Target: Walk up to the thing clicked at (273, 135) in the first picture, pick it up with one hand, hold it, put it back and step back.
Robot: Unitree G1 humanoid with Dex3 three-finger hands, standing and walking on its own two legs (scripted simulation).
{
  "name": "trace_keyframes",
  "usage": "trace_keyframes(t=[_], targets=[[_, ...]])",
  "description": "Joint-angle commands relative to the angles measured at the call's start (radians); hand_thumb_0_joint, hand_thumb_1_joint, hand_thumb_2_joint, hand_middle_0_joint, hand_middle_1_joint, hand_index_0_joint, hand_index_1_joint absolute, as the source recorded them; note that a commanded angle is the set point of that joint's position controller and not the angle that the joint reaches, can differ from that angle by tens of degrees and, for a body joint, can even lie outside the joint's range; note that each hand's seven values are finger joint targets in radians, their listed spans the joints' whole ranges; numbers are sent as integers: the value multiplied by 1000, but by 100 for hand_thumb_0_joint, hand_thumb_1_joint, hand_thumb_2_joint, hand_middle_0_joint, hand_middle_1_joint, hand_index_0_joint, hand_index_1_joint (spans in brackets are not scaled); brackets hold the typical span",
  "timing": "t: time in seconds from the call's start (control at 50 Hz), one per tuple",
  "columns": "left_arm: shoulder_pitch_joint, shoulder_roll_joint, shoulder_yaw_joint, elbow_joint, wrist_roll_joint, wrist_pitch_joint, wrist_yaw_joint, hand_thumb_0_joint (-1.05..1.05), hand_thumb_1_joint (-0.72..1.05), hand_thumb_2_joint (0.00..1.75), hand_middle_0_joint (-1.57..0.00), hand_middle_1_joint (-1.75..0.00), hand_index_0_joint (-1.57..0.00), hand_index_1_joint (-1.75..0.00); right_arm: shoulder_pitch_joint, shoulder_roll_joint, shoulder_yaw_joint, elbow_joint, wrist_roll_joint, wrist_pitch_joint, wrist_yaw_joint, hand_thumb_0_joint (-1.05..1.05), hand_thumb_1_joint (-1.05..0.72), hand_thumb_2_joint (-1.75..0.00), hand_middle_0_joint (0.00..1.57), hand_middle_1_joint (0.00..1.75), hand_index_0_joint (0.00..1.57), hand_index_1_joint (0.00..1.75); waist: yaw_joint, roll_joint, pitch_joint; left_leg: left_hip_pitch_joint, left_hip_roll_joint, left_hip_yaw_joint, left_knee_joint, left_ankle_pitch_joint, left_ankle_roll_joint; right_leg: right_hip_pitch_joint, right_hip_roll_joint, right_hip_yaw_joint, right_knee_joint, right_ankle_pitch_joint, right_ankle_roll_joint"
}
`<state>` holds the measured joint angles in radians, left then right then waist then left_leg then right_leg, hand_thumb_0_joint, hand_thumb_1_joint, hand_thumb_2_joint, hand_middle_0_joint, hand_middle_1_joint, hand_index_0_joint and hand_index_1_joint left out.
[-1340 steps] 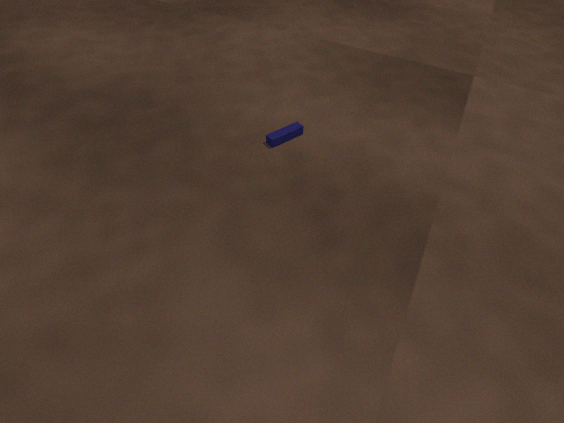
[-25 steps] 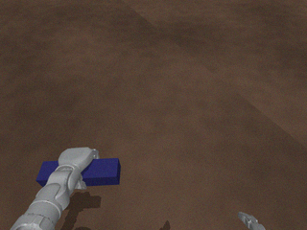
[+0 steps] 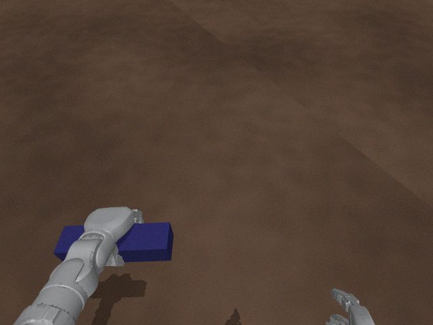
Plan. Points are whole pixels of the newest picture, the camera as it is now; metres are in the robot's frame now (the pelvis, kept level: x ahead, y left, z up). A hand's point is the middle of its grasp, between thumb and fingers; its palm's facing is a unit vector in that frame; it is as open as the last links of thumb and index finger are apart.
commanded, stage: hold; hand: left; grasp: from above
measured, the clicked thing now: (117, 243) +0.30 +0.23 -0.06
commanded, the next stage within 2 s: crouch in 0.52 s
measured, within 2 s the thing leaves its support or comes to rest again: neither
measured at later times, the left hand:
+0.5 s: hand (117, 242) +0.29 +0.22 -0.04, palm faces -0.46 -0.05 -0.89, open 9.3 cm
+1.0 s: hand (123, 255) +0.29 +0.23 -0.10, palm faces -0.48 -0.01 -0.88, open 9.3 cm
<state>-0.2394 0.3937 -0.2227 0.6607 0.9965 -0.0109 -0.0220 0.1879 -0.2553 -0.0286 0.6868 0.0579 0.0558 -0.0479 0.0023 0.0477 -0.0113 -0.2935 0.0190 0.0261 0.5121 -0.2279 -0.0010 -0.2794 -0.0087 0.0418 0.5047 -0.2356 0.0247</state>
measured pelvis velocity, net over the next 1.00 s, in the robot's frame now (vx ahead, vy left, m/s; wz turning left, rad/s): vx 0.00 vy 0.00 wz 0.02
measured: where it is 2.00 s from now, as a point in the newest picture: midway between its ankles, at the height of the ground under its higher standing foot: outside the picture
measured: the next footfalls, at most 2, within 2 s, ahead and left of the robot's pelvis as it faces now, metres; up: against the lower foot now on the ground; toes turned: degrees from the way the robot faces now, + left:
none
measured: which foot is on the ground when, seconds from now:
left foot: down 0.00-1.00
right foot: down 0.00-1.00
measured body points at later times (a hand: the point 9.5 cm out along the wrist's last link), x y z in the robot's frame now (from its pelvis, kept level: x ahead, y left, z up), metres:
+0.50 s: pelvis +0.00 +0.00 +0.00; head +0.01 -0.02 +0.45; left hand +0.31 +0.22 +0.01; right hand +0.15 -0.26 -0.11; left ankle +0.03 +0.12 -0.74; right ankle +0.02 -0.14 -0.74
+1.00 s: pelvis +0.00 +0.00 -0.01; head +0.04 +0.00 +0.44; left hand +0.31 +0.22 -0.05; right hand +0.13 -0.26 -0.13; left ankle +0.03 +0.12 -0.74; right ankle +0.02 -0.14 -0.74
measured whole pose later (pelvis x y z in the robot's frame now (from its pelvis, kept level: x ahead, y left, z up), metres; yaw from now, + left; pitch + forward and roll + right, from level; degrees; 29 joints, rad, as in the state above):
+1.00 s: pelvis +0.00 +0.00 -0.01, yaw +1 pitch +6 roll +0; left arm -0.32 0.36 -0.21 0.91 1.10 -0.07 0.18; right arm 0.18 -0.25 -0.04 0.70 0.03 0.07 -0.02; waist -0.03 0.01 -0.03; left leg -0.48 0.02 0.01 0.65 -0.28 0.00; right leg -0.45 -0.01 0.02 0.63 -0.29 0.02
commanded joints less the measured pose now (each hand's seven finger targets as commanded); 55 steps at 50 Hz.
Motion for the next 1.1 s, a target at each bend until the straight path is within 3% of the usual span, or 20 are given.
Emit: trace_keyframes(t=[0.0, 0.02, 0.1, 0.24, 0.34, 0.38, 0.44, 0.5, 0.54, 0.58, 0.6, 0.62, 0.66, 0.68, 0.72, 0.76, 0.8, 0.88, 0.94, 1.08], targets=[[-369, 230, 123, -239, 3, -5, 35, 0, 61, 82, -93, -79, -96, -76, -104, -125, -40, -136, -4, -40, -13, 0, -90, -90, 20, 30, 20, 30, 7, -5, -252, 157, -28, 4, -71, 143, 9, 30, 37, -30, -82, 103, -29], [-375, 225, 115, -243, 0, -6, 37, 0, 61, 84, -93, -79, -96, -76, -100, -129, -40, -138, -5, -40, -14, 0, -90, -90, 20, 30, 20, 30, -5, -19, -256, 161, -28, 3, -68, 139, 11, 29, 38, -30, -86, 101, -27], [-352, 203, 101, -237, -5, -5, 34, 0, 64, 85, -95, -81, -98, -78, -106, -126, -39, -138, -3, -40, -14, 0, -89, -90, 20, 30, 20, 30, -4, -7, -246, 167, -28, 4, -78, 137, 9, 23, 36, -31, -88, 100, -30], [-415, 246, 129, -250, 3, -10, 50, 0, 62, 85, -94, -80, -97, -77, -101, -127, -38, -125, -5, -36, -17, 0, -90, -90, 20, 30, 20, 30, -2, 11, -268, 181, -28, 5, -73, 164, 8, 33, 36, -32, -85, 127, -29], [-377, 206, 102, -210, -1, -1, 53, 0, 63, 87, -95, -80, -98, -78, -103, -123, -39, -125, -4, -33, -17, 0, -89, -90, 20, 30, 20, 30, -7, -25, -241, 171, -30, 10, -74, 170, 14, 34, 33, -32, -95, 139, -24], [-333, 228, 126, -202, -2, -2, 46, 0, 64, 85, -95, -80, -98, -78, -104, -127, -43, -128, -3, -31, -15, 0, -90, -90, 20, 30, 20, 30, 10, -32, -250, 164, -32, 7, -75, 175, 14, 59, 31, -33, -94, 140, -25], [-382, 218, 101, -250, 6, -11, 36, 0, 64, 87, -96, -79, -98, -77, -102, -124, -42, -133, -5, -27, -16, 0, -90, -90, 20, 30, 20, 30, -2, -20, -267, 176, -34, 8, -70, 189, 15, 55, 31, -31, -92, 158, -25], [-397, 257, 140, -236, 4, -13, 43, 0, 61, 87, -94, -79, -96, -77, -91, -132, -45, -126, -4, -25, -17, 0, -90, -90, 20, 30, 20, 30, 2, 20, -267, 187, -27, 4, -82, 185, 7, 48, 35, -34, -90, 146, -33], [-401, 233, 114, -232, 4, -18, 44, 0, 61, 88, -95, -79, -97, -77, -96, -129, -44, -130, -4, -25, -18, 0, -90, -90, 20, 30, 20, 30, -7, -5, -258, 190, -25, -1, -80, 186, 8, 43, 37, -37, -91, 147, -32], [-386, 248, 136, -232, 2, -17, 51, 0, 61, 89, -95, -81, -96, -79, -102, -128, -43, -134, -3, -25, -18, 0, -90, -90, 20, 30, 20, 30, 8, 16, -262, 185, -30, 4, -82, 184, 8, 51, 34, -37, -95, 140, -34], [-358, 223, 121, -208, 5, -12, 52, 0, 66, 81, -97, -82, -101, -78, -101, -125, -41, -133, -4, -25, -16, 0, -92, -91, 20, 30, 20, 30, 0, -7, -252, 183, -32, 7, -77, 187, 11, 52, 31, -35, -98, 148, -30], [-366, 195, 93, -244, 3, -13, 52, 0, 58, 83, -89, -79, -93, -76, -98, -126, -44, -135, -5, -25, -15, 0, -88, -89, 20, 30, 20, 30, -3, -13, -270, 194, -29, 4, -78, 200, 9, 56, 34, -37, -91, 163, -31], [-324, 216, 123, -182, 7, -5, 60, 0, 60, 87, -93, -80, -95, -78, -93, -131, -47, -130, -3, -22, -16, 0, -88, -90, 20, 30, 20, 30, -2, -20, -229, 174, -28, 6, -80, 197, 9, 47, 35, -40, -96, 158, -31], [-326, 191, 101, -193, 6, -7, 61, 0, 61, 88, -94, -80, -96, -78, -92, -127, -47, -132, -4, -21, -14, 0, -88, -90, 20, 30, 20, 30, -6, -36, -227, 168, -28, 4, -78, 196, 11, 46, 34, -40, -93, 160, -30], [-329, 200, 106, -171, 18, -12, 72, 0, 62, 88, -95, -80, -97, -79, -82, -130, -49, -126, -5, -16, -13, 0, -88, -90, 20, 30, 20, 30, -13, -47, -214, 152, -33, 8, -72, 176, 13, 36, 31, -37, -97, 148, -27], [-328, 169, 84, -138, 22, -21, 89, 0, 63, 90, -97, -80, -98, -79, -79, -126, -48, -123, -6, -14, -10, 0, -89, -90, 20, 30, 20, 30, -21, -56, -191, 136, -31, 3, -70, 158, 11, 10, 32, -39, -89, 127, -29], [-315, 187, 112, -71, 41, -32, 122, 0, 61, 90, -96, -79, -97, -78, -66, -130, -51, -112, -11, -9, -8, 0, -89, -90, 20, 30, 20, 30, -24, -71, -182, 111, -35, 4, -53, 143, 11, -9, 28, -38, -78, 113, -27], [-396, 162, 100, 16, 83, -53, 212, 0, 64, 87, -97, -79, -99, -77, -29, -136, -60, -83, -29, -6, 5, 0, -89, -90, 20, 30, 20, 30, -52, -45, -211, 55, -31, 1, 27, 119, 4, -116, 27, -43, -6, 97, -31], [-477, 149, 95, 103, 110, -56, 278, 0, 64, 87, -97, -80, -99, -78, 13, -147, -72, -49, -42, -10, 20, 0, -89, -90, 20, 30, 20, 30, -77, -33, -265, -24, -23, -6, 136, 110, -4, -226, 29, -46, 93, 90, -33], [-630, 166, 136, 261, 193, -71, 418, 0, 61, 81, -93, -79, -96, -76, 101, -163, -100, -35, -72, -42, 39, 0, -89, -89, 20, 30, 20, 30, -97, 45, -450, -346, -18, -16, 467, 19, -6, -567, 34, -56, 423, 3, -49]])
